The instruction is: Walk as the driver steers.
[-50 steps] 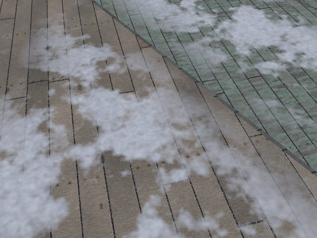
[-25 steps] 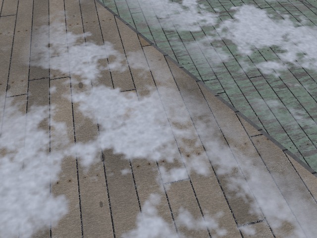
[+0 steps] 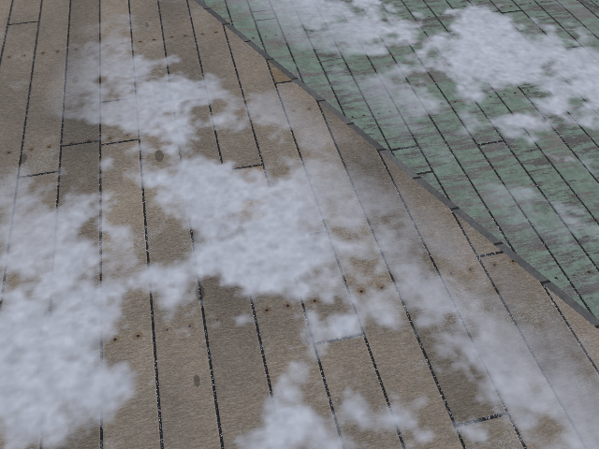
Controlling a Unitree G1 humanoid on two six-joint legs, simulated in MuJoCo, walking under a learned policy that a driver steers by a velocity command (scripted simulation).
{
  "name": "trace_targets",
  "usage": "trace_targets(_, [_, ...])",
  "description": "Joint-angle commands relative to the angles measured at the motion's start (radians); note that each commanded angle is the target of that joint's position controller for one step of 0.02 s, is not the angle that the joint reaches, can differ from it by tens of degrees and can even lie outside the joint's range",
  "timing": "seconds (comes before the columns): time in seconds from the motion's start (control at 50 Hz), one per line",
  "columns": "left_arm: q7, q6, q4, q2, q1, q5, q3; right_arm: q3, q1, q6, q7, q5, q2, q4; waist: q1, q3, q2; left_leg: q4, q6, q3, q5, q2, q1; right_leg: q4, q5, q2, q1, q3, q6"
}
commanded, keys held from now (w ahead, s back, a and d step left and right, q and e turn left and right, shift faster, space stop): no key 0.16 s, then w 0.68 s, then w+q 0.16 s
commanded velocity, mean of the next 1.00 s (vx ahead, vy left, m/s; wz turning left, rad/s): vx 0.30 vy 0.00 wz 0.03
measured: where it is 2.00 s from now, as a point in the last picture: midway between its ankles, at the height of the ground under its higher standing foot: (317, 422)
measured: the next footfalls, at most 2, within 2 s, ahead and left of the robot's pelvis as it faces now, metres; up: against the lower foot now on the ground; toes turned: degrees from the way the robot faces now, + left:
right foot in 0.82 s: +0.41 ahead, -0.12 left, +0.00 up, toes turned -2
left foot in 1.30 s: +0.63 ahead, +0.12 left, +0.00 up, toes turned +7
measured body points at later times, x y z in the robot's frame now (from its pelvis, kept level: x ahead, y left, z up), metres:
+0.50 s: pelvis +0.07 +0.03 +0.00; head +0.07 +0.05 +0.45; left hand +0.08 +0.29 -0.16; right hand +0.02 -0.21 -0.15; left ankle +0.01 +0.13 -0.74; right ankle +0.00 -0.10 -0.68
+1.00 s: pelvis +0.33 -0.03 +0.00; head +0.35 -0.04 +0.45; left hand +0.41 +0.23 -0.13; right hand +0.37 -0.29 -0.14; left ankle +0.26 +0.11 -0.64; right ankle +0.37 -0.11 -0.74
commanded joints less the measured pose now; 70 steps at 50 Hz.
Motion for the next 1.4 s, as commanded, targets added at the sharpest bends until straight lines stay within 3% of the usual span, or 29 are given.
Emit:
trace_targets(0.02, [0.003,-0.005,-0.013,0.096,0.053,0.0,0.015,-0.013,0.053,-0.005,-0.003,0.0,-0.097,-0.016,0.001,0.017,0.0,-0.066,0.019,0.02,0.122,-0.008,0.019,-0.101,0.129,-0.019,-0.065,0.009,-0.014])
trace_targets(0.16, [0.005,-0.004,0.003,0.085,0.069,-0.001,0.012,-0.009,0.072,-0.007,-0.003,0.001,-0.087,-0.014,0.002,0.022,0.0,-0.066,0.021,0.021,0.116,-0.011,0.012,-0.098,0.123,-0.017,-0.069,0.005,-0.011])
trace_targets(0.22, [0.013,0.003,0.012,0.108,0.089,-0.012,0.022,-0.01,0.095,-0.005,-0.008,0.01,-0.082,-0.006,0.007,0.042,-0.03,-0.013,0.044,0.07,-0.279,-0.065,-0.041,-0.113,-0.324,-0.003,-0.113,0.013,-0.048])
trace_targets(0.3, [0.007,-0.025,0.003,0.163,0.153,-0.028,0.044,-0.006,0.063,-0.052,0.009,0.015,-0.049,-0.051,0.036,0.128,-0.127,0.118,0.073,0.073,-0.325,-0.054,-0.221,-0.213,-0.58,-0.161,-0.133,0.241,-0.151])
trace_targets(0.36, [-0.003,-0.042,-0.027,0.171,0.08,-0.034,0.052,-0.003,0.101,-0.092,0.033,0.028,-0.026,-0.056,-0.018,0.14,-0.184,0.191,0.111,0.083,-0.191,-0.032,-0.107,-0.279,-0.523,-0.263,-0.22,0.374,-0.198])
trace_targets(0.4, [-0.008,-0.045,-0.078,0.141,-0.039,-0.04,0.044,-0.014,0.267,-0.102,0.035,0.023,-0.043,0.001,-0.101,0.135,-0.076,-0.057,0.138,0.015,-0.152,-0.013,0.152,-0.099,-0.334,-0.136,-0.357,0.183,-0.114])
trace_targets(0.44, [-0.006,-0.081,-0.141,0.061,-0.077,-0.039,0.024,-0.066,0.486,-0.116,0.05,0.017,-0.247,0.035,-0.147,0.063,0.334,-0.358,0.321,-0.662,-0.378,0.352,0.34,0.483,-0.262,0.039,-0.623,-0.049,-0.037])
trace_targets(0.46, [-0.011,-0.097,-0.145,0.095,-0.085,-0.048,0.031,-0.043,0.407,-0.129,0.051,-0.001,-0.177,0.013,-0.094,0.1,0.194,-0.354,0.337,-0.705,-0.358,0.384,0.304,0.663,-0.239,-0.025,-0.692,0.035,-0.06])
trace_targets(0.5, [-0.03,-0.119,-0.126,0.096,-0.056,-0.038,0.034,-0.026,0.302,-0.136,0.06,0.007,-0.121,-0.034,-0.048,0.102,0.08,-0.33,0.273,-0.466,-0.169,0.297,0.309,0.709,-0.066,-0.091,-0.725,0.032,-0.093])
trace_targets(0.58, [-0.052,-0.116,-0.142,0.092,-0.129,-0.022,0.048,0.001,0.329,-0.102,0.048,0.002,-0.049,-0.042,-0.051,0.073,0.093,-0.352,0.2,-0.155,0.232,0.171,0.302,0.533,0.09,-0.12,-0.657,-0.053,-0.057])
trace_targets(0.66, [-0.065,-0.107,-0.22,0.034,-0.311,-0.025,0.018,-0.013,0.31,-0.09,0.023,-0.002,-0.142,-0.077,-0.067,0.104,0.088,-0.397,0.212,-0.062,0.221,0.15,0.127,0.2,0.235,-0.07,-0.478,-0.108,-0.012])
trace_targets(0.74, [-0.075,-0.104,-0.263,0.095,-0.375,-0.034,0.026,-0.03,0.329,-0.093,0.02,0.02,-0.165,-0.069,-0.047,0.123,0.112,-0.397,0.203,-0.058,0.272,0.213,0.185,0.075,0.278,-0.057,-0.403,-0.088,-0.045])
trace_targets(0.78, [-0.077,-0.108,-0.256,0.14,-0.303,-0.031,0.046,-0.04,0.299,-0.086,0.022,0.016,-0.184,-0.078,0.015,0.057,0.122,-0.283,0.176,-0.031,0.556,0.23,0.253,0.058,0.251,-0.028,-0.288,-0.095,-0.081])
trace_targets(0.82, [-0.067,-0.103,-0.176,0.21,-0.029,-0.036,0.089,-0.037,0.275,-0.07,0.025,0.001,-0.174,-0.095,0.152,-0.127,0.123,0.061,0.13,0.037,0.816,0.164,0.194,0.067,0.217,0.019,0.069,-0.123,-0.132])
trace_targets(0.84, [-0.056,-0.096,-0.141,0.286,0.145,-0.025,0.11,-0.021,0.28,-0.07,0.029,-0.017,-0.139,-0.126,0.202,-0.262,0.005,0.391,0.098,0.064,0.515,0.106,-0.043,0.065,0.118,-0.182,0.372,0.123,-0.198])
trace_targets(0.86, [-0.066,-0.093,-0.122,0.335,0.202,-0.006,0.114,0.022,0.415,-0.093,0.04,0.003,0.038,-0.13,0.114,-0.43,-0.299,0.745,0.048,0.009,-0.252,-0.093,-0.362,-0.136,-0.188,-0.43,0.614,0.662,-0.357])
trace_targets(0.88, [-0.069,-0.1,-0.128,0.235,0.141,-0.012,0.087,-0.001,0.337,-0.119,0.042,0.037,-0.065,-0.129,0.136,-0.337,-0.215,0.884,0.076,-0.114,-0.286,-0.055,-0.464,-0.239,-0.245,-0.406,0.527,0.733,-0.312])
trace_targets(0.9, [-0.065,-0.107,-0.143,0.185,0.046,-0.015,0.074,-0.02,0.225,-0.132,0.042,0.063,-0.126,-0.166,0.112,-0.177,-0.157,0.904,0.097,-0.092,-0.205,-0.005,-0.526,-0.238,-0.141,-0.389,0.379,0.55,-0.26])
trace_targets(0.92, [-0.066,-0.114,-0.16,0.167,-0.031,-0.009,0.066,-0.024,0.17,-0.136,0.033,0.056,-0.138,-0.176,0.08,-0.125,-0.047,0.857,0.102,-0.08,-0.111,0.051,-0.464,-0.241,0.075,-0.36,0.231,0.399,-0.234])
trace_targets(1.0, [-0.068,-0.131,-0.124,0.096,-0.09,0.01,0.052,-0.042,0.196,-0.077,0.025,0.042,-0.075,-0.169,-0.016,-0.037,-0.079,0.717,0.108,-0.075,-0.022,0.122,-0.319,-0.36,0.172,-0.261,-0.033,0.114,-0.202])
trace_targets(1.06, [-0.053,-0.135,-0.096,0.151,-0.068,0.019,0.059,-0.049,0.112,-0.065,0.019,0.017,-0.08,-0.218,-0.034,0.028,-0.053,0.596,0.076,-0.066,0.045,0.108,-0.38,-0.365,0.515,-0.268,-0.077,0.015,-0.233])
trace_targets(1.12, [-0.033,-0.117,-0.092,0.153,-0.069,0.016,0.053,-0.038,0.006,-0.08,0.037,0.003,-0.059,-0.253,-0.021,0.012,-0.051,0.318,0.062,0.02,0.228,0.082,-0.328,-0.329,0.691,-0.191,-0.071,-0.119,-0.193])
trace_targets(1.2, [-0.021,-0.092,-0.055,0.191,0.023,0.0,0.053,-0.028,-0.119,-0.079,0.057,0.002,-0.061,-0.289,0.034,-0.035,-0.049,0.129,0.06,0.055,0.32,0.036,-0.265,-0.266,0.717,-0.216,0.049,-0.113,-0.183])
trace_targets(1.28, [-0.017,-0.063,-0.04,0.2,-0.003,-0.021,0.058,-0.05,-0.065,-0.084,0.063,-0.01,-0.13,-0.286,-0.03,-0.081,-0.058,-0.026,0.12,0.068,0.295,-0.01,-0.145,-0.069,0.726,-0.222,0.142,-0.089,-0.131])
trace_targets(1.3, [-0.019,-0.062,-0.034,0.186,0.035,-0.01,0.054,-0.07,-0.003,-0.088,0.056,-0.016,-0.189,-0.264,-0.044,-0.131,-0.007,-0.073,0.145,0.051,0.549,0.004,-0.011,0.058,0.671,-0.159,0.12,-0.111,-0.088])
trace_targets(1.32, [-0.023,-0.071,-0.041,0.138,0.107,0.019,0.037,-0.086,0.072,-0.083,0.048,-0.031,-0.266,-0.254,-0.025,-0.258,0.11,0.041,0.228,-0.099,1.003,0.165,0.273,0.266,0.355,-0.086,-0.062,-0.143,-0.035])
trace_targets(1.34, [-0.032,-0.069,-0.013,0.047,0.202,0.016,0.003,-0.067,0.115,-0.071,0.047,-0.033,-0.213,-0.234,-0.016,-0.398,0.255,0.018,0.402,-0.334,1.081,0.36,0.451,0.512,-0.279,0.001,-0.234,-0.103,0.017])
trace_targets(1.36, [-0.036,-0.057,-0.004,0.11,0.157,-0.008,0.021,-0.045,0.104,-0.066,0.054,-0.017,-0.142,-0.237,-0.027,-0.402,0.165,-0.033,0.397,-0.362,0.899,0.341,0.378,0.609,-0.424,-0.019,-0.25,0.003,0.028])
trace_targets(1.4, [-0.02,-0.029,-0.035,0.133,0.033,-0.023,0.033,-0.037,-0.052,-0.068,0.054,-0.006,-0.134,-0.263,0.002,-0.222,0.074,-0.111,0.318,-0.262,0.577,0.275,0.169,0.605,-0.366,-0.072,-0.319,0.008,0.034])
